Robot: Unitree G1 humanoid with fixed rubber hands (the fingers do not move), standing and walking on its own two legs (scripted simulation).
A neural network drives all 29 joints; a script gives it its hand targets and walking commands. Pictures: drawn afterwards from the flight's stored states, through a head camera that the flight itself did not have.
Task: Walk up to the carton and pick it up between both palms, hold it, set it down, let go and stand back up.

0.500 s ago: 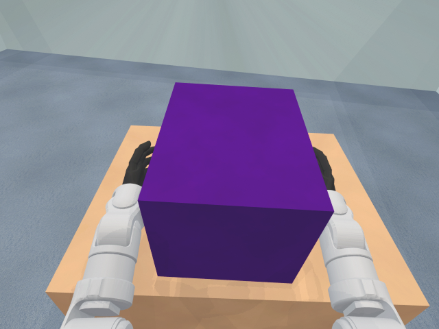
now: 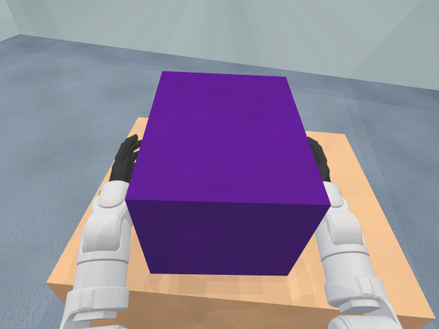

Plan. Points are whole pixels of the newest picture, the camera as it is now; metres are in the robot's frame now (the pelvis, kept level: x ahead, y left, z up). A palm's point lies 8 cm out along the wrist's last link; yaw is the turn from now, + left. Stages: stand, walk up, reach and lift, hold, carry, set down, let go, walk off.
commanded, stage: reach and lift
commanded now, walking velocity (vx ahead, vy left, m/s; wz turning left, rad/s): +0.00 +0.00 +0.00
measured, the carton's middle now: (222, 169) +0.39 -0.02 +0.13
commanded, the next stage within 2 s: hold in 0.50 s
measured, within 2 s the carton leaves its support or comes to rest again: neither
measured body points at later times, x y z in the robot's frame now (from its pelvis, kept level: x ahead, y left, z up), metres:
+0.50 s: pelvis +0.00 +0.00 +0.00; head -0.04 +0.02 +0.45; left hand +0.37 +0.15 +0.16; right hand +0.36 -0.19 +0.15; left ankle -0.02 +0.13 -0.75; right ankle +0.04 -0.13 -0.75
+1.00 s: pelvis -0.01 +0.00 +0.00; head -0.06 +0.02 +0.45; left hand +0.35 +0.16 +0.18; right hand +0.35 -0.18 +0.18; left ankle -0.02 +0.13 -0.75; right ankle +0.04 -0.13 -0.75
